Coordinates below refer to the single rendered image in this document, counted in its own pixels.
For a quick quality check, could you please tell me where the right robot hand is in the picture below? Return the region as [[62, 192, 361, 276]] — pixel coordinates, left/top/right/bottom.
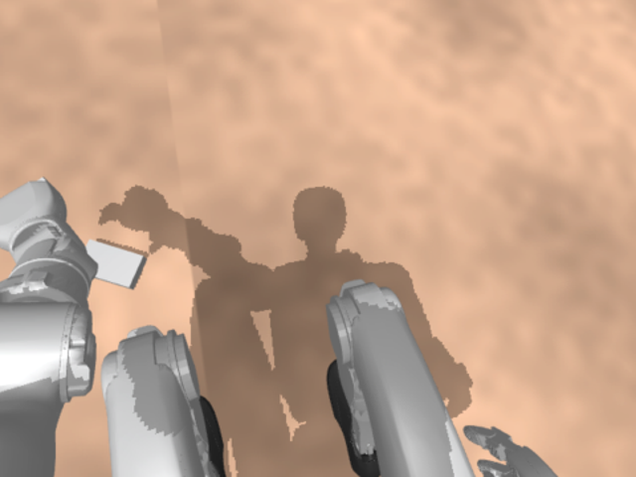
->
[[463, 425, 557, 477]]

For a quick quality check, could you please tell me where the right robot foot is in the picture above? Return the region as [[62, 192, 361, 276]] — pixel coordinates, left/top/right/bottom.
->
[[327, 360, 381, 477]]

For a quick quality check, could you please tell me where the small box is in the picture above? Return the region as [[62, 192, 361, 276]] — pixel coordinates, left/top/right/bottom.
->
[[85, 239, 147, 289]]

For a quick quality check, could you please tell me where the left robot arm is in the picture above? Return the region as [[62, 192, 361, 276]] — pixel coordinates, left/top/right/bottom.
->
[[0, 217, 98, 477]]

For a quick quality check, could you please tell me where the left robot foot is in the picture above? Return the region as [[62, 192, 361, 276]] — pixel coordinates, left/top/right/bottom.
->
[[199, 396, 226, 477]]

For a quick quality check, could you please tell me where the left robot hand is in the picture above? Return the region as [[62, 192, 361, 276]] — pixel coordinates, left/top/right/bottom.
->
[[0, 177, 67, 251]]

